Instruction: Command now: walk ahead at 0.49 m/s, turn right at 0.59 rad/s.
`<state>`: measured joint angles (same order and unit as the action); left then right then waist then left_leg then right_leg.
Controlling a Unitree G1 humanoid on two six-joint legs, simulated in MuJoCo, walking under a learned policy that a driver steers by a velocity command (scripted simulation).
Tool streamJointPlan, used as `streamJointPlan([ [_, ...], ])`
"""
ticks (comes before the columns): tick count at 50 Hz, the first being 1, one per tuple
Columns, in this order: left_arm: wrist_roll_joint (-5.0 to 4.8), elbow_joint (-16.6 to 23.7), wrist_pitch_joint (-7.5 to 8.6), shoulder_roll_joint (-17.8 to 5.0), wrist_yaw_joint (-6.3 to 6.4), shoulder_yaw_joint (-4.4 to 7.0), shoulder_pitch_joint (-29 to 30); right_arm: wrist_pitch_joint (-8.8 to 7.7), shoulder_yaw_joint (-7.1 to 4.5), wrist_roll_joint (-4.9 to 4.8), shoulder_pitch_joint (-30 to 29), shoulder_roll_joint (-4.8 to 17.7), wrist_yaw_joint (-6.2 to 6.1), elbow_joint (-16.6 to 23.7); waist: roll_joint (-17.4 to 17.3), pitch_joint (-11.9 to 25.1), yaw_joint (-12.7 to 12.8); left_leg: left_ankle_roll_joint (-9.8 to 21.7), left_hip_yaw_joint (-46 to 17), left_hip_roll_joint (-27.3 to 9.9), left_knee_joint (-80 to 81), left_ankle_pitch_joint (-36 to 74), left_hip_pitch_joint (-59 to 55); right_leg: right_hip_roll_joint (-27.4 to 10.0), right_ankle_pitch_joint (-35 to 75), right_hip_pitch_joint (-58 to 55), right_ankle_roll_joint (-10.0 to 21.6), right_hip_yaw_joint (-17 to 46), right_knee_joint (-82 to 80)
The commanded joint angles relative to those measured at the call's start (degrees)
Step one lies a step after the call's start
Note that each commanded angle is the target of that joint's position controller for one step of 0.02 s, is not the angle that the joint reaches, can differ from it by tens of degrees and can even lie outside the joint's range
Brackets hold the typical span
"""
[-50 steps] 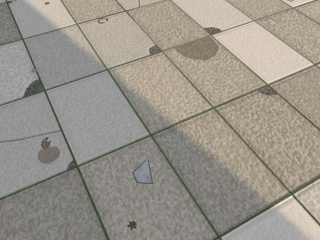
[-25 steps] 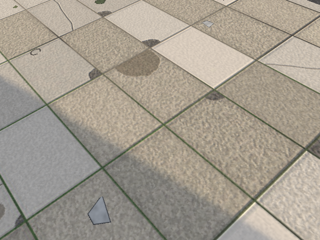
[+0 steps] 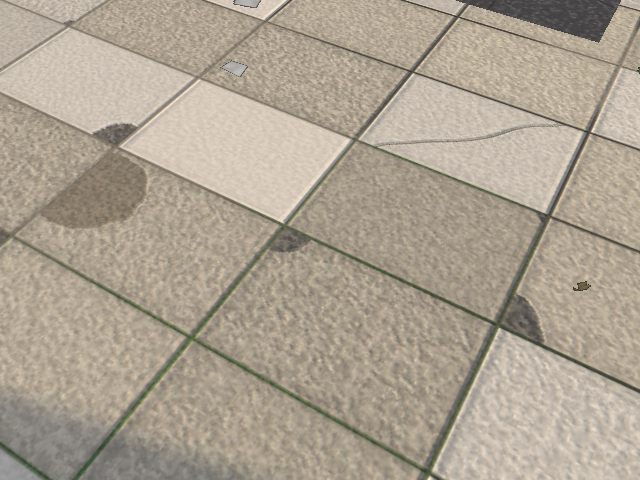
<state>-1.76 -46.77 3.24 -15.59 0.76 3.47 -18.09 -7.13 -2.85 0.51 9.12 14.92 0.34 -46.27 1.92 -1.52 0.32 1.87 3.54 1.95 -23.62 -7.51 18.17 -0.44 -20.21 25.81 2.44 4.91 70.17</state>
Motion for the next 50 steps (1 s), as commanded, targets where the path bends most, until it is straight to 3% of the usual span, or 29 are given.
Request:
streamJointPlan([
  [1, -0.22, 4.8, -0.28, -1.7, -0.31, 0.7, -1.5, -0.81, -1.3, -0.01, 1.8, 4.8, 0.25, 1.2, -6.2, 2.4, 0.0, 9.9, -14.7, -16.3, 14.9, 2.0, -9.2, -7.0, 3.5, 10.5, -0.1, 1.7, -0.4],
  [5, 0.53, 8.4, -0.82, -1.7, -0.46, 0.48, 3.5, -1.04, -2.43, -0.3, 3.1, 7.8, 0.22, -0.3, -4.3, 0.5, -0.3, 11.1, -7.8, -17.5, 16.9, 9.1, -10.1, -8.2, 10.4, 16.1, -1.0, 1.8, -8.1],
  [9, 0.71, 10.4, 0.36, -0.6, -1.78, -0.42, 10.2, -0.25, -2.34, -0.71, 5.5, 9.0, 0.3, -1.7, -3.7, -0.5, -2.6, 9.6, -1.1, -15.0, 16.3, 11.4, -11.2, -6.4, 20.8, 13.0, -0.4, -1.3, -23.2],
  [12, 0.54, 12.8, 0.7, -0.7, -2.82, -0.86, 16.4, 0.63, -2.42, -1.71, 8.7, 10.5, 0.39, -3.0, -4.2, -2.2, -4.6, 8.9, -0.3, -16.0, 15.5, 8.7, -13.8, -5.1, 20.4, 11.3, 0.0, -4.5, -30.7],
  [14, 0.43, 14.3, 0.76, -1.6, -3.27, -0.74, 18.6, 1.45, -2.55, -2.23, 10.4, 11.4, 0.39, -4.2, -5.1, -3.0, -4.6, 8.3, -1.0, -18.0, 13.8, 9.8, -17.8, -4.4, 15.8, 11.5, 1.1, -5.4, -33.8],
  [16, 0.7, 14.8, 0.89, -3.3, -3.48, -0.1, 17.0, 2.35, -2.67, -2.57, 10.2, 12.4, 0.21, -4.8, -6.7, -1.6, -2.4, 7.2, -0.4, -18.9, 9.0, 19.6, -20.6, -2.3, 10.8, 7.1, 2.9, -7.3, -36.8],
  [17, 0.99, 13.4, 1.0, -4.8, -3.38, 0.89, 11.5, 2.78, -2.58, -2.65, 9.2, 12.7, 0.08, -4.9, -6.9, 1.8, 1.4, 5.9, 1.7, -17.6, 1.8, 29.1, -20.0, 0.0, 12.3, -1.6, 4.2, -9.1, -39.8],
  [18, 1.1, 10.3, 0.88, -7.9, -2.92, 2.67, 2.0, 2.97, -1.95, -2.23, 9.8, 11.3, -0.18, -4.9, -6.0, 7.6, 5.5, 4.2, 4.3, -14.8, -9.7, 33.9, -15.5, 2.1, 14.3, -15.8, 5.7, -9.9, -40.4],
  [19, 1.33, 8.4, 0.45, -13.5, -1.83, 4.46, -9.0, 2.63, -0.59, -0.44, 9.7, 8.4, -0.34, -2.9, 2.0, 15.7, 9.4, 1.4, 6.1, -11.6, -29.7, 16.4, -1.2, -9.3, 17.8, -34.3, 9.6, 4.9, -39.0],
  [20, 1.55, 8.2, 0.49, -17.8, -1.88, 4.59, -8.9, 1.1, 1.39, -0.44, 15.8, 1.7, 0.37, -1.9, 15.0, 22.3, 3.7, -1.1, 0.2, -1.4, -47.6, -24.8, 19.1, -21.9, 7.7, -47.5, 18.7, 34.1, -48.0],
  [21, 1.45, 8.5, 1.01, -11.9, -2.14, 3.2, -9.2, -0.14, -0.12, -2.49, 11.7, 8.1, 0.78, -2.7, 7.4, 21.7, 6.5, -0.3, -7.9, -3.5, -53.8, -25.1, 24.8, -21.9, 6.0, -46.0, 17.5, 36.2, -51.7],
  [22, 1.52, 8.5, 1.36, -9.7, -2.26, 2.39, -5.6, -0.55, -0.61, -3.67, 7.0, 9.2, 0.93, -0.7, 6.1, 13.6, 5.5, 0.5, -6.9, -6.1, -53.6, -19.9, 28.2, -19.9, 11.5, -39.4, 15.0, 26.4, -51.7],
  [23, 1.28, 8.9, 1.47, -7.9, -2.4, 1.83, -1.4, -0.5, -0.44, -2.81, 5.1, 8.3, 0.53, -0.6, 1.9, 9.8, 3.6, 0.5, -6.4, -8.6, -50.3, -14.7, 26.1, -17.1, 17.3, -31.6, 13.3, 19.2, -52.3],
  [24, 1.48, 9.3, 1.57, -6.1, -2.64, 1.4, 1.9, -0.12, -0.72, -1.73, 4.5, 8.0, 0.28, -0.7, 1.2, 7.1, 1.6, 0.2, -6.5, -10.1, -46.8, -11.5, 23.2, -14.8, 21.0, -25.1, 12.4, 14.3, -54.0],
  [25, 1.87, 9.4, 1.86, -4.8, -2.72, 1.05, 3.5, 0.67, -0.83, -1.58, 6.0, 7.4, 0.38, -1.0, 2.0, 6.6, -0.3, 0.1, -7.1, -11.3, -45.0, -9.1, 19.6, -13.5, 21.8, -21.2, 11.9, 11.6, -56.1],
  [27, 1.71, 8.5, 2.82, -5.2, -2.72, 1.26, 3.6, 2.09, -0.65, -1.49, 7.6, 5.4, 0.36, -1.4, 1.8, 5.8, -1.9, -0.7, -6.7, -11.2, -42.4, -6.7, 17.4, -12.8, 24.7, -18.0, 12.8, 8.7, -59.3],
  [30, 1.68, 6.4, 3.29, -6.3, -1.96, 1.64, 1.6, 2.98, -0.59, -0.76, 3.0, 4.6, -0.05, 0.1, 0.5, 2.2, -1.5, -2.1, -6.7, -11.2, -34.9, -0.2, 21.7, -12.1, 26.6, -17.3, 12.7, 4.5, -61.9],
  [35, 1.34, 3.6, 2.56, -7.6, -0.81, 1.86, -2.2, 2.21, 0.07, -0.89, -6.2, 3.1, 0.8, 2.5, 1.3, -0.9, 1.7, -2.1, -4.9, -8.8, -17.1, 13.3, 21.5, -10.2, 22.6, -19.3, 10.0, -0.5, -63.1],
  [40, 0.72, 0.1, 1.76, -8.7, -0.44, 2.21, -6.1, 1.52, 0.31, -1.43, -13.1, 3.6, 2.19, 5.5, 1.8, -3.3, 3.8, -0.3, -4.3, -7.0, -8.9, 11.2, 22.1, -13.3, 21.0, -26.2, 9.1, -0.1, -60.4],
  [43, 0.51, -0.8, 1.04, -9.5, -0.09, 2.57, -5.1, 1.02, -0.11, -1.38, -11.5, 5.1, 2.93, 5.8, 2.8, -2.0, 1.9, 2.1, -3.4, -5.6, -6.4, 5.1, 18.1, -14.8, 28.2, -30.0, 7.6, 0.2, -56.2],
  [44, 0.6, -0.7, 0.76, -10.1, 0.0, 2.67, -4.0, 0.92, -0.63, -1.3, -8.5, 6.1, 2.86, 5.2, 3.6, 0.1, 0.0, 3.0, -1.8, -3.9, -5.9, 3.5, 12.8, -14.2, 36.8, -30.3, 6.8, -0.5, -52.6],
  [45, 0.76, -0.7, 0.35, -9.9, 0.09, 2.48, -3.0, 0.93, -1.71, -1.13, -1.5, 7.8, 2.52, 3.1, 3.2, 4.3, -3.7, 4.4, 0.3, -1.6, -4.9, 3.7, 3.2, -11.7, 45.8, -29.1, 5.6, -2.5, -44.3],
  [46, 1.31, -0.1, 0.18, -8.1, 0.27, 1.65, -3.3, 1.02, -3.05, -0.9, 8.5, 11.0, 1.95, 0.4, 1.1, 11.4, -7.5, 6.7, -3.0, -4.7, -6.9, 5.8, -12.6, -8.5, 42.3, -21.6, 3.6, -4.9, -31.0],
  [47, 1.55, 0.9, 1.06, -2.2, -0.27, -0.17, -10.4, 1.31, -4.45, 0.26, 15.8, 16.7, 1.55, -0.6, -11.6, 20.9, -6.1, 15.6, -27.9, -20.1, -5.5, -1.7, -36.8, -0.3, 20.1, 1.9, -0.9, -7.1, -7.0],
  [48, 1.16, 0.0, 2.43, -1.8, -0.51, -0.65, -10.2, 1.45, -3.52, -0.69, 17.4, 13.7, 1.78, -1.2, -17.6, 25.5, -6.7, 18.3, -46.8, -24.5, 5.2, -9.0, -41.6, 4.4, -12.2, 12.0, -1.3, 1.0, 3.4],
  [49, -0.41, 1.2, 3.25, -7.2, -0.86, 0.79, -5.2, 1.35, -2.49, -1.27, 13.6, 10.6, 1.75, -0.8, -13.1, 17.1, -6.8, 15.1, -40.5, -22.8, 6.5, -13.5, -35.8, 0.7, -10.2, 18.0, -0.3, 3.4, 8.0],
  [50, -0.76, 2.7, 3.58, -7.7, -0.81, 0.75, -0.6, 1.47, -1.96, -1.23, 9.0, 8.9, 1.62, 0.3, -8.7, 10.8, -5.3, 13.0, -32.3, -21.0, 7.3, -11.1, -27.0, -2.7, -4.8, 18.5, 0.5, 1.1, 6.1],
])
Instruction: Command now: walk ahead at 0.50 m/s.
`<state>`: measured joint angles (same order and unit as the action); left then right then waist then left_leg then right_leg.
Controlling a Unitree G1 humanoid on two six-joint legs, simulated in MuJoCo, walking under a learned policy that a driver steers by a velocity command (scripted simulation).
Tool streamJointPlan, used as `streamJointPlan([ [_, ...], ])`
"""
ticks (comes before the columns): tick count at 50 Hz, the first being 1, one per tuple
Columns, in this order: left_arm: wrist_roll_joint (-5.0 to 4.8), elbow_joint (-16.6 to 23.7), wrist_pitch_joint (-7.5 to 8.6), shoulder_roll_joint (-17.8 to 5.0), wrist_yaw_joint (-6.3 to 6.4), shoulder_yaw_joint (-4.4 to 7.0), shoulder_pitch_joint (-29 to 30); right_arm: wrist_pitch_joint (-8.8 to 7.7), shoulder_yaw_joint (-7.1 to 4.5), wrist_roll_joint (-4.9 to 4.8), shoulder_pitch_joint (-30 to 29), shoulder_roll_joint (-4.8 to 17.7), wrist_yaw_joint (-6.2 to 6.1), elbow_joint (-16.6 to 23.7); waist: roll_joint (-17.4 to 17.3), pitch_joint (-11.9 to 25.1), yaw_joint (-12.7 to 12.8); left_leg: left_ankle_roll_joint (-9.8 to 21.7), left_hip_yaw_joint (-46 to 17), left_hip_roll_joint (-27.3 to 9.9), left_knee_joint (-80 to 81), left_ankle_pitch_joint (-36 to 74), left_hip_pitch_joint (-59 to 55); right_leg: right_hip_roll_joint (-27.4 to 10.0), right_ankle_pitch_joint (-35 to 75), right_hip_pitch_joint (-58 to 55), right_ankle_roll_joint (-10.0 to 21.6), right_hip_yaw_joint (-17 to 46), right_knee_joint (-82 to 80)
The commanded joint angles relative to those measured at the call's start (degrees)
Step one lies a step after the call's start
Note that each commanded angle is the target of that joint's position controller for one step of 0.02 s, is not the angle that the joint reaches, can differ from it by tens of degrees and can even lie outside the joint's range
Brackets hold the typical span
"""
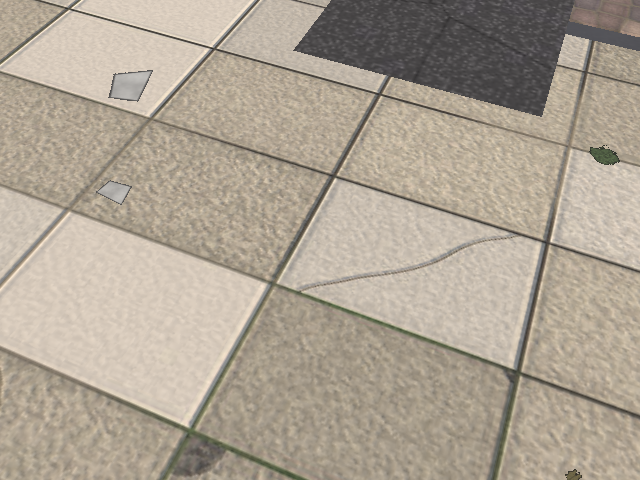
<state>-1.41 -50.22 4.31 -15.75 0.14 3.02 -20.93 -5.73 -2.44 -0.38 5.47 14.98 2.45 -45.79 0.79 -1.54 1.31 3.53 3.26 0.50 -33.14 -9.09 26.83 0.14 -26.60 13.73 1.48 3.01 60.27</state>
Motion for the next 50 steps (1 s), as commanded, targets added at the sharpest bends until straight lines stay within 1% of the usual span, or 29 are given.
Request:
streamJointPlan([
  [1, -0.11, 6.6, 2.37, -7.1, 0.15, 1.29, 4.8, 0.05, -1.89, 0.11, 8.8, 7.3, -0.37, 0.2, -3.9, 6.2, -4.5, 10.3, -26.2, -17.3, 18.6, -4.5, -26.7, -5.7, 6.2, 28.3, 1.5, 1.7, 12.0],
  [2, 0.52, 6.4, 1.71, -6.7, 0.42, 1.68, 4.3, -0.27, -1.39, 0.75, 6.8, 5.6, -0.23, 0.6, -4.8, 4.5, -2.4, 9.4, -22.1, -15.2, 20.3, -0.3, -21.1, -7.6, 9.3, 24.6, 1.5, 2.0, 8.6],
  [3, 0.61, 5.9, 0.94, -5.6, 0.48, 1.63, 2.7, -0.49, -1.28, 1.01, 6.0, 5.2, -0.11, 0.4, -6.0, 4.3, -1.1, 9.4, -19.7, -13.9, 21.9, 1.7, -17.9, -8.3, 11.0, 21.4, 1.3, 2.0, 7.1],
  [4, 0.64, 5.4, 0.31, -4.5, 0.56, 1.48, 1.5, -0.82, -1.39, 0.88, 6.2, 5.4, -0.1, 0.1, -6.0, 4.2, -0.5, 9.9, -17.6, -13.2, 23.3, 4.1, -16.2, -8.4, 11.9, 20.1, 0.9, 1.6, 6.0],
  [6, 0.9, 5.9, -0.39, -3.8, 0.79, 1.42, 2.8, -1.2, -1.73, 0.68, 7.4, 6.8, -0.47, -1.0, -5.1, 2.6, -0.1, 10.6, -14.2, -12.9, 25.1, 8.8, -15.1, -8.8, 14.9, 21.9, -0.2, 1.0, 2.4],
  [9, 1.36, 7.6, -0.29, -3.3, 0.83, 1.32, 8.7, -0.69, -1.99, 0.42, 10.4, 7.9, -1.51, -2.4, -3.7, 1.1, -1.6, 10.1, -11.0, -12.4, 25.9, 13.6, -18.1, -9.0, 23.2, 26.8, -1.6, 0.5, -6.6],
  [12, 1.11, 8.7, 0.3, -1.9, 0.2, 0.81, 14.2, -0.12, -1.92, 0.01, 12.6, 8.4, -2.1, -3.3, -4.0, 0.0, -3.6, 8.2, -7.6, -10.8, 26.2, 13.0, -19.6, -7.6, 31.1, 25.7, -1.6, -1.0, -17.4],
  [14, 0.99, 10.1, 0.68, -1.5, -0.26, 0.55, 18.9, 0.25, -1.92, -0.47, 15.5, 8.7, -2.26, -4.4, -3.6, -1.3, -5.3, 8.0, -8.2, -10.8, 25.8, 11.2, -20.8, -6.3, 32.9, 24.7, -1.8, -1.8, -23.0],
  [18, 0.5, 12.3, 1.85, -2.0, -1.71, 0.45, 24.6, 1.59, -2.24, -0.88, 18.6, 9.4, -2.68, -5.8, -4.2, -2.9, -6.5, 8.3, -11.5, -13.2, 21.7, 10.6, -26.1, -4.2, 29.5, 24.6, -1.6, -1.5, -29.9],
  [21, 0.47, 11.8, 2.75, -4.5, -2.16, 1.24, 21.4, 2.24, -2.88, -1.06, 17.1, 10.5, -3.23, -5.7, -6.1, -1.0, -3.3, 6.8, -14.3, -14.6, 16.8, 14.7, -27.4, -2.7, 24.4, 16.9, -0.1, -1.3, -33.0],
  [22, 0.59, 10.5, 2.99, -5.9, -1.92, 1.98, 16.5, 2.4, -2.93, -1.08, 15.6, 10.7, -3.27, -5.3, -6.3, 1.6, -0.3, 5.8, -13.5, -13.1, 11.8, 21.0, -26.3, -1.4, 23.7, 9.3, 1.0, -2.6, -34.9],
  [23, 1.0, 8.1, 3.16, -8.8, -1.36, 3.36, 7.8, 2.38, -2.32, -0.64, 15.2, 8.9, -3.19, -4.8, -5.2, 8.0, 3.6, 4.0, -11.3, -9.6, 1.5, 23.1, -21.9, -2.6, 24.8, -4.6, 3.0, -1.9, -33.9],
  [24, 1.94, 6.9, 2.98, -13.2, -0.65, 4.45, -2.7, 2.24, -0.95, 0.74, 15.0, 5.1, -3.11, -2.7, 2.1, 18.0, 7.1, 1.5, -7.9, -4.5, -17.1, 7.4, -10.2, -14.3, 24.6, -22.5, 6.7, 9.9, -31.8],
  [25, 2.05, 5.7, 2.39, -15.5, -0.97, 4.83, -4.0, 1.14, 0.46, -0.77, 23.0, -0.4, -2.84, -1.9, 19.0, 24.7, 2.8, -1.2, -6.9, 2.9, -34.3, -24.4, 10.5, -25.6, 13.3, -38.2, 14.4, 34.5, -38.2],
  [26, 1.8, 6.8, 2.3, -9.1, -0.88, 3.27, -2.5, 0.73, -1.11, -2.1, 20.1, 6.4, -2.87, -2.8, 12.0, 20.5, 4.6, -1.0, -12.1, -0.6, -40.7, -23.8, 15.6, -23.9, 6.4, -34.1, 12.4, 34.9, -41.6],
  [27, 1.43, 7.1, 2.32, -6.5, -0.63, 2.42, 1.2, 0.69, -2.01, -2.58, 15.1, 9.0, -2.89, -1.4, 8.4, 12.8, 4.4, -0.7, -11.0, -2.9, -41.4, -18.2, 17.8, -22.2, 7.8, -26.7, 10.0, 25.5, -42.6],
  [28, 1.55, 7.1, 2.31, -5.5, -0.68, 1.97, 4.9, 0.93, -2.04, -2.18, 13.0, 8.0, -3.1, -1.1, 4.2, 8.7, 2.7, -1.0, -9.9, -5.4, -39.8, -13.4, 15.4, -20.0, 13.1, -18.9, 9.1, 19.3, -44.4],
  [29, 1.69, 6.8, 2.33, -4.1, -0.82, 1.66, 7.5, 1.38, -2.35, -1.47, 12.1, 7.3, -3.11, -0.8, 3.9, 5.4, 1.2, -1.3, -9.9, -6.9, -37.3, -10.4, 13.7, -18.0, 16.5, -13.1, 8.7, 14.3, -46.5],
  [31, 2.1, 6.2, 2.79, -3.3, -0.82, 1.62, 9.9, 2.85, -2.48, -1.74, 13.6, 5.0, -2.77, -0.7, 5.8, 3.3, -1.2, -1.7, -9.5, -8.6, -35.0, -7.5, 9.2, -16.0, 20.1, -6.8, 8.5, 7.4, -50.1],
  [32, 2.0, 5.7, 3.04, -3.7, -0.76, 1.81, 10.3, 3.51, -2.4, -1.75, 13.3, 4.0, -2.7, -0.2, 5.3, 2.3, -1.7, -2.0, -9.2, -8.8, -34.2, -6.8, 9.3, -16.0, 22.5, -5.4, 8.9, 4.7, -51.3],
  [34, 2.08, 4.7, 3.3, -5.0, -0.43, 2.36, 10.0, 4.35, -2.46, -1.32, 11.3, 3.5, -2.75, 1.2, 3.7, 0.7, -2.1, -2.6, -9.4, -9.2, -31.4, -3.5, 11.7, -16.3, 26.1, -4.8, 9.5, 0.8, -52.6],
  [38, 2.18, 3.4, 2.67, -7.0, 0.38, 3.02, 9.0, 4.13, -2.21, -0.96, 6.1, 2.9, -1.74, 3.4, 2.5, -0.7, -0.9, -3.1, -7.9, -8.8, -19.3, 7.0, 13.0, -15.2, 28.7, -7.0, 8.6, -6.9, -53.4],
  [40, 1.89, 2.9, 2.24, -8.0, 0.68, 3.29, 8.0, 3.83, -1.81, -0.82, 1.7, 2.4, -0.91, 4.9, 1.9, -1.8, 0.7, -2.7, -5.4, -8.2, -13.3, 10.3, 12.0, -15.2, 28.9, -8.0, 8.1, -9.8, -53.4],
  [43, 1.06, 1.8, 1.31, -9.4, 0.83, 3.81, 5.7, 3.89, -1.6, -0.81, -3.2, 2.5, 0.03, 7.3, 1.6, -3.4, 2.4, -1.6, -3.1, -7.6, -7.8, 8.9, 12.5, -16.7, 29.1, -12.7, 7.4, -12.1, -52.2],
  [45, 0.38, 1.2, 0.52, -10.3, 0.79, 4.19, 4.9, 4.05, -1.8, -0.84, -4.8, 3.2, 0.53, 8.7, 2.0, -3.8, 2.3, -0.2, -1.6, -6.7, -5.7, 4.9, 12.5, -17.9, 32.3, -16.5, 6.5, -13.1, -49.7],
  [47, -0.18, 1.3, -0.24, -11.9, 0.89, 4.64, 5.9, 4.28, -2.6, -0.77, -3.1, 4.8, 0.76, 9.4, 3.5, -1.7, 0.1, 1.9, 1.4, -3.7, -4.9, -0.9, 7.3, -18.1, 48.0, -18.5, 5.2, -14.8, -43.3],
  [48, -0.51, 1.5, -0.7, -12.6, 0.95, 4.83, 6.6, 4.46, -3.48, -0.85, 1.1, 6.2, 0.67, 8.7, 4.2, 1.1, -2.5, 3.3, 3.3, -1.2, -4.4, -3.2, 1.2, -17.5, 57.4, -18.4, 4.5, -15.9, -36.6],
  [49, -0.85, 1.8, -1.18, -12.5, 0.96, 4.66, 7.8, 4.52, -5.06, -1.08, 9.6, 8.6, 0.36, 6.5, 3.1, 5.4, -7.5, 5.2, 4.8, 2.1, -0.6, -0.5, -10.4, -15.3, 61.3, -15.5, 2.9, -17.7, -25.0],
  [50, 0.25, 2.4, -1.02, -10.5, 1.11, 3.85, 7.0, 4.94, -7.37, -1.23, 19.9, 13.4, -0.7, 3.6, -1.3, 10.8, -11.6, 7.9, -1.9, 0.3, 0.8, 1.0, -28.2, -12.9, 49.0, -2.9, 0.0, -18.1, -8.1],
])
Over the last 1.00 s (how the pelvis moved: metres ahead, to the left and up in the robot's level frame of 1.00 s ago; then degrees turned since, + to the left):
0.55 -0.07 -0.01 -9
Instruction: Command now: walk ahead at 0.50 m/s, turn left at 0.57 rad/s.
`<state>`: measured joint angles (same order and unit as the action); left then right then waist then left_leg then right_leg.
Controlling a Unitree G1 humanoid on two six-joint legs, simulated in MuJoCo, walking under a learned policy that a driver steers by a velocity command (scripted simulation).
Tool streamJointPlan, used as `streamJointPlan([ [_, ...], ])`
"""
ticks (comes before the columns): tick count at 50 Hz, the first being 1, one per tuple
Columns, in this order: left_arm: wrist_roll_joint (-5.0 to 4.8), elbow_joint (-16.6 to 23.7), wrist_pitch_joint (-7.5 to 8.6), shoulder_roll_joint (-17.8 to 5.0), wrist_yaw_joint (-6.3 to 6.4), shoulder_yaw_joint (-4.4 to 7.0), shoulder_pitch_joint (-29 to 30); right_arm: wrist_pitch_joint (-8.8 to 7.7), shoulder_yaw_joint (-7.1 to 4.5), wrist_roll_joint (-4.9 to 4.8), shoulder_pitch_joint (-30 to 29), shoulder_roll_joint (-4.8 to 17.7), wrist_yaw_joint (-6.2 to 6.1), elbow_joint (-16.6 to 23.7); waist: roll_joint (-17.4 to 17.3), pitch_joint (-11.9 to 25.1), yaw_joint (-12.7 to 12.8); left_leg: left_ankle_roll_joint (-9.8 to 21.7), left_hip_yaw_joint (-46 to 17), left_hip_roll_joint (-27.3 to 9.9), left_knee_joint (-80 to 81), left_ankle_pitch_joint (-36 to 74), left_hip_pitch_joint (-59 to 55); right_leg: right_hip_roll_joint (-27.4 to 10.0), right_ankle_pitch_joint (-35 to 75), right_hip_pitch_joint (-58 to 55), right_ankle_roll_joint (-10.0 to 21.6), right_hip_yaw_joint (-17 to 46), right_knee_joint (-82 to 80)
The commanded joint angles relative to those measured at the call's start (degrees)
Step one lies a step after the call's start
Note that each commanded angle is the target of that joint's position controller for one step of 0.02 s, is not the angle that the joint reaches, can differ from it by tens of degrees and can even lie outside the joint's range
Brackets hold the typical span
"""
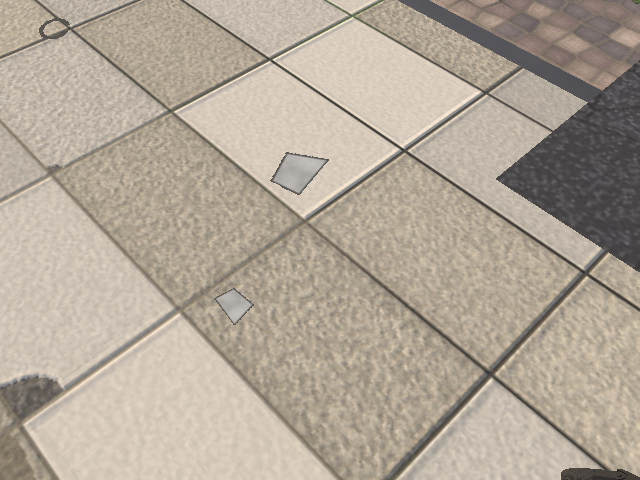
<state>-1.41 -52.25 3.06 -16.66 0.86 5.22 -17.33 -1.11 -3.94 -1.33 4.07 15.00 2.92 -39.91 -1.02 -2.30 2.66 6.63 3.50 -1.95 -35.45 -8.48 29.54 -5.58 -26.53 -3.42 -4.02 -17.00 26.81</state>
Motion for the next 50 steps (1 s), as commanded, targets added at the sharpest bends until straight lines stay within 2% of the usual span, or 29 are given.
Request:
streamJointPlan([
  [1, 2.94, 7.9, 1.58, -0.6, -0.23, -1.13, -1.4, -0.04, -6.9, -0.79, 19.9, 20.8, -1.75, -2.2, -16.5, 14.4, -5.8, 14.8, -34.1, -12.3, 8.7, -7.1, -48.5, 4.0, -3.3, 41.0, 1.6, 5.7, 46.3],
  [2, 0.82, 8.8, 4.02, -4.0, -0.83, -1.04, 3.1, -1.18, -5.44, 0.26, 20.4, 17.3, -1.28, 0.7, -10.1, 23.0, -8.7, 18.6, -51.9, -18.0, 18.7, -9.8, -51.6, 6.9, -9.3, 47.2, 2.0, 20.3, 53.9],
  [3, -1.64, 9.4, 4.96, -7.2, -1.19, -0.26, 7.6, -2.09, -3.97, 1.22, 17.6, 12.8, -0.94, 0.3, -5.1, 16.1, -9.1, 15.0, -42.0, -17.7, 18.8, 2.5, -47.1, 3.9, -3.9, 50.7, 3.3, 21.0, 53.9],
  [4, -1.18, 8.2, 5.11, -6.6, -0.88, -0.54, 6.5, -2.5, -3.14, 1.18, 14.1, 10.2, -1.0, 0.4, -1.8, 12.1, -6.5, 12.6, -32.0, -15.9, 16.7, 15.1, -38.8, 0.8, 0.9, 47.7, 4.0, 20.3, 49.7],
  [5, 0.3, 6.7, 4.59, -6.9, -0.35, -0.24, 5.9, -2.51, -2.28, 1.01, 9.7, 7.3, -1.14, 1.0, 0.3, 9.0, -4.4, 10.4, -24.0, -13.5, 15.7, 24.6, -30.9, -1.6, 3.3, 43.7, 3.8, 19.9, 45.6],
  [6, 0.77, 5.9, 3.65, -7.2, -0.28, 0.12, 4.7, -2.55, -1.63, 1.56, 7.5, 5.7, -1.38, 1.4, -0.9, 8.5, -2.7, 9.2, -19.6, -12.2, 16.5, 30.1, -25.4, -2.9, 4.5, 38.9, 3.8, 20.3, 43.4],
  [10, 0.91, 4.0, 0.41, -3.8, 0.02, -0.44, 1.9, -3.73, -1.48, 2.43, 6.7, 6.8, -2.26, -0.9, -1.1, 7.5, -0.1, 7.7, -9.1, -9.9, 20.1, 42.1, -18.5, -1.8, 11.8, 33.3, 2.4, 19.5, 35.2],
  [12, 1.01, 4.2, 0.07, -2.9, 0.01, -0.83, 3.6, -3.64, -1.16, 2.56, 5.7, 6.3, -3.04, -1.8, -2.2, 6.7, -0.4, 5.9, -4.2, -8.3, 20.9, 41.2, -18.8, -1.3, 18.5, 33.2, 2.0, 19.6, 27.4],
  [15, 0.73, 5.5, 0.13, -2.5, -0.66, -1.19, 8.3, -3.09, -1.15, 2.78, 5.8, 7.1, -4.06, -3.2, -3.2, 6.0, -2.9, 3.6, -0.2, -7.7, 21.6, 38.3, -21.4, 0.2, 27.1, 32.1, 2.2, 18.7, 16.9],
  [17, 0.62, 6.8, 0.0, -3.3, -1.19, -0.95, 10.2, -2.23, -1.42, 2.58, 6.5, 8.2, -4.62, -4.3, -3.3, 5.5, -3.9, 3.9, -0.1, -9.3, 21.0, 37.0, -25.0, 0.7, 27.1, 33.8, 2.3, 18.2, 14.4],
  [22, 0.97, 9.6, -0.67, -3.7, -2.92, -0.45, 11.7, 0.65, -1.75, 1.47, 5.7, 8.2, -5.65, -4.9, -3.5, 3.4, -4.2, 4.5, -1.1, -13.2, 14.5, 36.3, -31.0, 1.9, 15.8, 37.7, 4.1, 16.0, 11.8],
  [24, 0.78, 10.0, -0.66, -3.9, -3.6, -0.15, 9.7, 1.6, -2.02, 0.73, 4.4, 8.8, -6.22, -4.2, -3.8, 3.9, -3.0, 3.4, -0.9, -13.2, 8.7, 41.2, -31.3, 3.9, 12.9, 35.0, 5.8, 13.9, 8.7],
  [25, 0.73, 9.6, -0.42, -4.5, -3.68, 0.27, 6.5, 1.89, -2.09, 0.32, 3.6, 9.1, -6.56, -3.7, -3.2, 5.5, -1.1, 1.6, 0.7, -11.5, 3.2, 44.2, -30.3, 5.6, 17.0, 29.7, 7.3, 12.7, 3.7],
  [26, 1.11, 9.0, -0.11, -7.3, -3.22, 1.34, 1.8, 1.77, -2.11, 0.41, 4.5, 9.1, -6.74, -3.6, -0.2, 8.7, 1.1, -2.0, 3.1, -7.7, -6.2, 40.4, -26.2, 5.2, 31.6, 20.1, 10.0, 16.3, -1.6],
  [27, 1.92, 9.4, -0.22, -13.5, -1.91, 2.94, -2.1, 1.05, -1.44, 2.44, 3.7, 7.3, -6.32, -1.4, 10.3, 13.5, 1.5, -6.4, 4.9, -1.0, -22.7, 15.6, -12.5, -5.6, 60.3, 6.8, 15.9, 32.1, -0.6],
  [28, 2.86, 10.1, -0.69, -14.7, -1.31, 2.77, -1.9, 0.43, -0.48, 3.38, 4.3, 4.2, -5.34, 0.4, 19.1, 20.0, -0.5, -9.3, -1.8, 10.4, -39.0, -30.6, 4.3, -17.0, 69.5, -5.4, 29.3, 51.9, -2.7],
  [29, 2.22, 11.5, -0.79, -11.3, -1.37, 1.85, 0.2, -0.05, -0.86, 2.13, 4.8, 6.4, -4.24, -1.1, 10.2, 22.4, 0.7, -8.5, -11.1, 5.6, -42.9, -29.9, 5.3, -15.6, 60.5, -3.7, 27.8, 48.4, -3.5],
  [30, 1.4, 12.7, -0.92, -9.3, -1.12, 1.49, 4.4, 0.0, -1.06, 0.69, 2.4, 7.0, -3.95, -0.6, 6.6, 16.6, -0.3, -8.3, -10.4, 3.7, -42.1, -26.0, 7.6, -12.4, 52.7, 0.8, 24.5, 41.8, -3.8],
  [31, 0.48, 13.2, -1.39, -8.0, -0.96, 1.18, 7.2, 0.42, -1.23, 0.97, 2.0, 6.6, -4.37, -1.2, 1.5, 11.4, -1.8, -8.6, -9.3, 2.1, -36.5, -22.8, 8.0, -9.2, 44.8, 7.0, 20.9, 37.7, -5.2],
  [32, 0.04, 13.7, -1.85, -7.1, -0.52, 0.88, 8.9, 1.01, -1.71, 1.77, 1.1, 7.6, -5.1, -1.1, 1.7, 9.2, -2.3, -9.0, -8.8, 1.0, -31.2, -20.0, 6.4, -7.3, 39.0, 11.3, 19.1, 36.1, -6.4],
  [34, 0.99, 14.3, -2.9, -8.4, 0.03, 1.34, 9.3, 1.6, -1.28, 1.69, 2.2, 5.5, -5.25, -1.1, 5.9, 8.2, -3.5, -10.3, -6.9, 2.7, -23.7, -17.2, 1.2, -4.0, 36.7, 16.6, 18.2, 34.3, -7.6],
  [38, 0.81, 15.1, -3.65, -10.2, 1.11, 2.25, 8.5, 1.31, -0.86, 1.25, 2.8, 4.7, -5.54, -1.4, 8.2, 11.2, -2.6, -11.7, -7.4, 3.6, -12.9, -12.3, -3.5, -3.2, 32.7, 17.1, 17.4, 35.3, -6.9],
  [43, 0.87, 16.4, -4.74, -9.8, 1.19, 2.13, 9.8, 0.33, -1.34, 0.88, 2.7, 6.0, -4.64, -1.0, 11.1, 10.1, -1.9, -10.6, -7.9, 4.4, -3.0, -10.7, -7.3, -2.5, 22.7, 17.9, 15.6, 41.2, -6.1],
  [45, 0.39, 17.1, -5.29, -9.4, 1.41, 1.86, 11.3, -0.53, -1.65, 0.84, 6.1, 6.0, -4.03, -1.9, 11.3, 9.6, -4.0, -9.1, -6.7, 4.6, 7.8, -5.2, -12.9, -0.8, 22.5, 19.2, 13.6, 41.9, -3.3],
  [46, 0.3, 17.3, -5.53, -8.2, 1.59, 1.52, 10.5, -0.74, -2.21, 1.12, 8.0, 7.5, -3.92, -2.4, 9.9, 9.6, -4.5, -7.8, -8.1, 1.9, 13.1, -1.7, -18.0, 1.4, 18.7, 21.9, 11.3, 40.9, -0.6],
  [47, 0.85, 17.7, -5.6, -5.0, 1.53, 0.63, 8.5, -0.56, -3.2, 2.34, 9.4, 11.9, -4.27, -2.1, -0.3, 10.2, -3.2, -3.3, -19.3, -10.6, 16.7, 0.1, -24.0, 6.7, 5.3, 29.3, 8.0, 34.7, 10.7],
  [48, 0.6, 20.1, -4.83, -5.3, 1.21, 0.92, 8.4, -0.07, -3.82, 4.38, 7.7, 15.4, -4.21, -1.9, -17.2, 7.1, -1.1, 6.7, -34.5, -20.8, 20.2, 8.8, -21.7, 14.3, -9.4, 40.0, 5.0, 24.9, 22.5],
  [49, 1.25, 18.9, -4.15, -10.0, 0.93, 2.24, 7.4, -0.43, -3.0, 4.73, 4.9, 12.1, -4.39, 0.2, -12.8, 6.8, -1.4, 9.8, -34.5, -22.5, 20.3, 9.8, -19.6, 10.0, -8.5, 40.2, 3.5, 27.2, 34.6],
  [50, 0.57, 17.3, -4.41, -11.8, 0.76, 3.16, 6.3, -0.5, -2.25, 3.99, 1.9, 9.1, -4.76, 1.2, -8.0, 6.1, -0.4, 7.3, -27.2, -18.8, 18.7, 9.7, -18.4, 9.3, -4.4, 39.7, 2.9, 26.8, 39.3],
])
Over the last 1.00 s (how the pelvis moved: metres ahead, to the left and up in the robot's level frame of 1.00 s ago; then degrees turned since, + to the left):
0.52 0.05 -0.01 22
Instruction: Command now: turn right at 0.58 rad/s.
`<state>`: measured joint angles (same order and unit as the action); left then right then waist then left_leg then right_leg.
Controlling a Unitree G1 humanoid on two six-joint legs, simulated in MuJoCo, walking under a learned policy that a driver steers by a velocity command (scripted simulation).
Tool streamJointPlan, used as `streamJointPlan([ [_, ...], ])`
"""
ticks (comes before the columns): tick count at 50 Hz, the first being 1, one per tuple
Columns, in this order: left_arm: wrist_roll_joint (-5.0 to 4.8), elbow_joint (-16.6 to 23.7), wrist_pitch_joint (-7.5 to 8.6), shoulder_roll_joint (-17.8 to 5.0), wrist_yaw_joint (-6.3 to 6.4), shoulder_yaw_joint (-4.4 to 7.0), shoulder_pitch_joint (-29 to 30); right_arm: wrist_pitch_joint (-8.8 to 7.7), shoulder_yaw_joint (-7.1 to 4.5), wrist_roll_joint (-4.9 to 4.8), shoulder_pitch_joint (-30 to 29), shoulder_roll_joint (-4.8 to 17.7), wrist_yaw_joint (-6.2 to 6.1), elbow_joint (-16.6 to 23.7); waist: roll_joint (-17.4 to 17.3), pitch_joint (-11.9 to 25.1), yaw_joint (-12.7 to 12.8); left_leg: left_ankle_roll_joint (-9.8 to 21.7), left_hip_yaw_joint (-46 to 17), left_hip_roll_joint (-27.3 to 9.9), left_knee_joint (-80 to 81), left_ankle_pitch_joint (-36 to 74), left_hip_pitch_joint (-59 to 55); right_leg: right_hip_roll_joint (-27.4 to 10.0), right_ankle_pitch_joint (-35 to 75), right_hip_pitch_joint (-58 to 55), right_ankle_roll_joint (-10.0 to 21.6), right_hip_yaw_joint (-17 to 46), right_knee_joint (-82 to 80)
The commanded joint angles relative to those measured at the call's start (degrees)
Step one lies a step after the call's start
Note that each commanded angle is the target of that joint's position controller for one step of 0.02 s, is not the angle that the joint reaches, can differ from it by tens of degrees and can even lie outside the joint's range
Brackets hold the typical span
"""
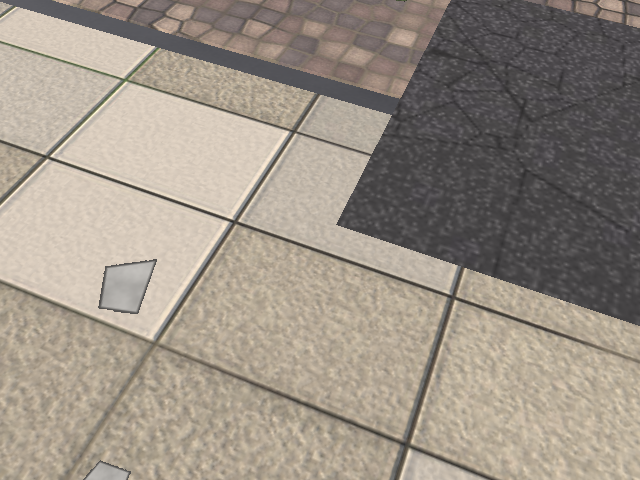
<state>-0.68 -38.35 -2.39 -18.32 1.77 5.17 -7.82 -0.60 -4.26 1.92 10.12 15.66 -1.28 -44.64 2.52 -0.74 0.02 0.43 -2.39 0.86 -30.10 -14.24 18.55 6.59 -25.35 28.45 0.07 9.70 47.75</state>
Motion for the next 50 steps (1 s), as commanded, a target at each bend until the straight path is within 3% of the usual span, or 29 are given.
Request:
streamJointPlan([
  [1, -0.15, 1.8, 0.31, -8.9, 0.12, 3.19, -4.7, -0.92, -1.61, -0.28, -6.0, 7.2, -0.74, 6.4, -9.3, 3.5, 2.9, 10.7, -15.4, -17.7, 12.3, 14.4, -7.5, -3.3, -2.3, 7.9, -2.3, -1.1, 20.7],
  [2, 0.09, 1.6, -0.26, -7.7, 0.24, 2.92, -4.9, -0.84, -1.34, -1.21, -6.1, 6.6, -0.99, 6.5, -9.3, 2.8, 2.2, 9.8, -12.4, -16.2, 12.0, 15.0, -8.4, -3.7, 0.7, 9.4, -3.3, -1.6, 23.1],
  [4, -0.25, 2.8, -0.45, -4.6, -0.03, 1.86, -3.1, -0.34, -1.07, -1.23, -3.4, 6.6, -1.38, 5.8, -9.8, 2.2, 0.6, 10.4, -7.7, -13.8, 12.0, 18.4, -8.6, -3.5, 2.9, 8.4, -4.6, -3.8, 21.8],
  [6, -0.5, 4.4, -0.12, -3.0, -0.09, 1.03, -0.1, 0.09, -1.3, -1.08, 0.0, 7.3, -1.65, 5.0, -11.3, 3.3, -1.4, 11.6, -6.9, -14.3, 11.4, 21.3, -13.4, -4.1, 2.9, 8.7, -5.4, -4.7, 14.9],
  [9, 0.16, 5.6, 0.14, -1.3, -0.59, -0.14, 1.4, 0.41, -1.83, -1.55, 0.1, 9.1, -1.35, 4.9, -13.0, 5.3, -2.2, 12.2, -5.4, -15.4, 10.2, 23.3, -14.1, -6.1, 0.6, 1.3, -5.3, -6.9, 2.9],
  [12, -0.03, 5.2, 0.1, -2.3, -1.05, -0.12, 0.6, 0.62, -2.04, -2.3, 0.4, 10.2, -0.53, 4.4, -14.4, 5.4, -2.5, 12.4, -5.4, -15.9, 9.2, 24.6, -12.1, -5.8, 1.8, -6.7, -4.2, -10.2, -7.8],
  [14, 0.09, 3.5, 0.17, -1.9, -1.35, -0.07, -2.8, 0.77, -1.58, -3.23, -0.4, 9.6, -0.24, 3.9, -13.3, 4.7, -0.3, 10.8, -4.5, -14.9, 6.4, 23.9, -10.1, -5.0, 11.9, -13.9, -1.9, -11.9, -21.9],
  [15, 0.37, 3.0, 0.22, -2.4, -1.39, 0.0, -3.7, 0.57, -1.08, -3.56, 1.5, 8.4, -0.11, 2.8, -11.8, 4.3, 0.2, 8.1, -3.7, -13.6, 5.2, 21.1, -7.7, -5.1, 18.6, -19.2, -0.2, -11.0, -29.5],
  [16, 0.69, 3.3, 0.19, -4.8, -0.99, 0.3, -4.6, -0.03, -0.3, -2.35, 3.5, 6.5, 0.27, 2.3, -7.0, 7.0, -0.7, 3.6, -1.6, -11.3, 1.8, 13.5, -2.8, -10.6, 28.5, -27.7, 1.5, -4.1, -28.9],
  [17, 1.36, 4.1, -0.2, -9.0, -0.19, 0.87, -4.7, -0.96, 0.97, 0.59, 5.1, 3.0, 1.15, 3.1, 7.6, 9.2, -3.1, -1.3, 3.9, -5.8, -6.9, -7.2, 5.7, -21.9, 48.3, -33.9, 6.4, 7.1, -24.5],
  [18, 2.32, 3.6, 0.5, -4.8, -0.81, -0.38, -2.7, -0.97, 0.97, -0.31, 0.9, 3.6, 0.68, 4.3, 11.1, 8.6, -0.8, -3.2, 2.1, -4.8, -7.2, -16.5, 4.5, -25.1, 41.0, -24.5, 13.6, 9.3, -26.5],
  [19, 2.56, 3.9, 1.44, -2.7, -1.35, -1.0, 0.0, -0.59, 0.43, -1.07, -0.9, 6.1, 0.36, 4.1, 8.0, 5.7, -0.7, -4.0, 1.6, -5.3, -8.5, -14.6, 3.2, -22.0, 34.5, -21.9, 13.4, 7.6, -27.7],
  [20, 2.54, 3.2, 2.12, -1.8, -1.39, -1.31, 1.4, -0.28, 0.39, -1.25, -1.4, 5.8, 0.2, 3.7, 8.0, 5.0, -1.2, -4.0, 1.6, -5.0, -6.9, -11.1, 2.8, -19.5, 31.3, -21.2, 11.3, 5.4, -27.7],
  [23, 1.42, 2.0, 2.87, -2.5, -1.39, -1.41, 2.8, 0.42, 0.64, -0.58, 1.0, 5.3, 0.03, 2.0, 6.1, 3.8, -2.7, -4.3, 1.4, -4.9, 1.3, 3.1, -4.8, -15.8, 28.9, -17.3, 7.5, 1.4, -26.5],
  [25, 1.81, 0.6, 2.84, -1.2, -1.54, -1.76, 0.5, 0.26, 0.85, -0.68, 1.8, 6.1, 0.38, 1.7, 3.6, 3.8, -1.7, -3.6, 0.7, -6.0, 4.5, 11.8, -9.1, -12.5, 16.6, -15.9, 4.5, -0.4, -26.1],
  [26, 1.84, 0.8, 2.52, -0.9, -1.52, -1.77, -0.5, 0.19, 0.06, -1.26, 1.4, 8.7, 0.47, 0.4, -1.7, 1.0, 0.1, -2.5, 1.4, -5.2, 3.5, 7.9, -6.3, -10.6, 12.9, -15.0, 3.5, -2.1, -26.8],
  [28, 1.78, 0.0, 2.45, -1.6, -1.4, -1.76, 0.1, -0.17, 0.56, -1.15, 0.6, 6.1, 0.63, 0.0, -2.5, -0.5, -0.8, -1.8, 1.2, -5.0, 4.7, 6.9, -5.9, -10.0, 13.4, -15.0, 2.9, -2.6, -25.2],
  [33, 1.35, -1.5, 2.34, -1.0, -1.06, -1.7, -0.3, -0.72, 0.66, -1.28, 1.4, 5.7, 0.11, -2.3, -3.1, 1.7, -1.0, -2.3, 1.3, -4.9, 4.7, 9.5, -8.0, -9.5, 19.8, -16.6, 3.0, -3.6, -23.6],
  [50, 0.98, -11.0, 2.67, -1.0, -0.34, -1.72, -3.2, 0.15, 0.85, -1.65, 1.5, 5.0, -1.09, -9.2, -2.0, 0.1, -1.0, -1.8, 2.1, -4.1, 5.2, 8.9, -9.0, -8.3, 20.8, -16.6, 1.8, -5.4, -24.0],
])
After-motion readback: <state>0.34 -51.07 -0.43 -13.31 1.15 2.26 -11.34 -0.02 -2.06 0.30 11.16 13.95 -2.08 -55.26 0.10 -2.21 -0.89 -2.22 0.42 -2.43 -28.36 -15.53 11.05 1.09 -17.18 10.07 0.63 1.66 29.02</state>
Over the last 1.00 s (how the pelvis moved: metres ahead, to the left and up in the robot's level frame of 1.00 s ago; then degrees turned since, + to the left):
0.26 0.04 0.02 -22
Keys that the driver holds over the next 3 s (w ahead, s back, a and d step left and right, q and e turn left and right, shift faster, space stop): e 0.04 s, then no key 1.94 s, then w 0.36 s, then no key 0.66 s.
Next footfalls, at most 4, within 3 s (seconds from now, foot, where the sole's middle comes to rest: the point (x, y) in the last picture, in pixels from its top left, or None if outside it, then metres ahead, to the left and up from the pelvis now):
0.32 right None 0.02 -0.14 -0.77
2.62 right None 0.35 -0.14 -0.77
2.92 left None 0.31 0.09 -0.77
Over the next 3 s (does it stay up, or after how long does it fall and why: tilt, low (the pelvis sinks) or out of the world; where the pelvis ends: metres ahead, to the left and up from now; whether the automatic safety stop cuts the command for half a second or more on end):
stays up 0.25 -0.03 0.00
